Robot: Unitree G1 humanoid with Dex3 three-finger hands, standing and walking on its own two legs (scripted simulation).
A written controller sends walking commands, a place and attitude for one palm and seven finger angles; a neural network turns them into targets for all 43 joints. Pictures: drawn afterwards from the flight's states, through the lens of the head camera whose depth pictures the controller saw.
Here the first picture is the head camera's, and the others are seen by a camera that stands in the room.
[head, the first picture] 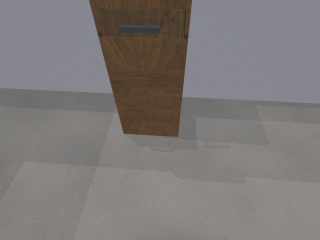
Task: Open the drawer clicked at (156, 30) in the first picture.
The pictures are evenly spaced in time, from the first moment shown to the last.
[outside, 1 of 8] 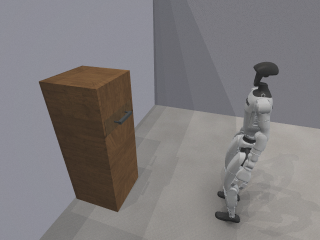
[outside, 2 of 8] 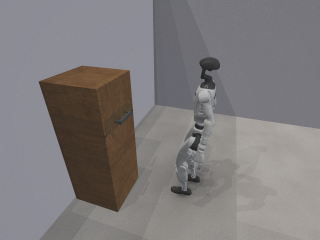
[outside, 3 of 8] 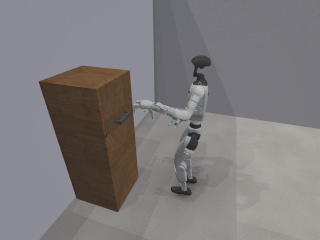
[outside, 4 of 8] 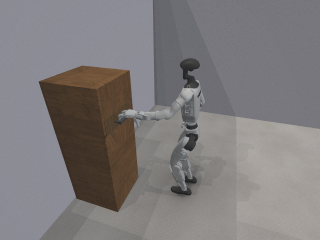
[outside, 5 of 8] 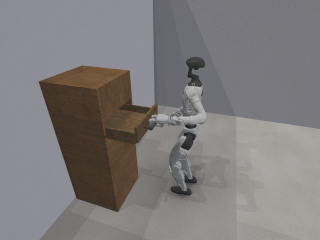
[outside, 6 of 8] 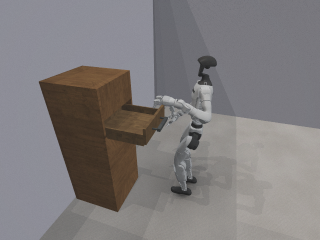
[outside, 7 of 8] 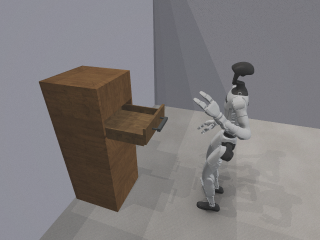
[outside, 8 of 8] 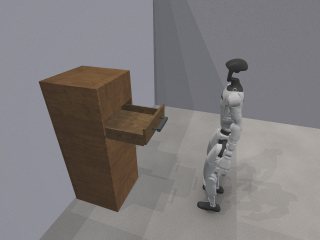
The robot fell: no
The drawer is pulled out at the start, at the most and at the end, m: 0.00 0.30 0.30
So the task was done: yes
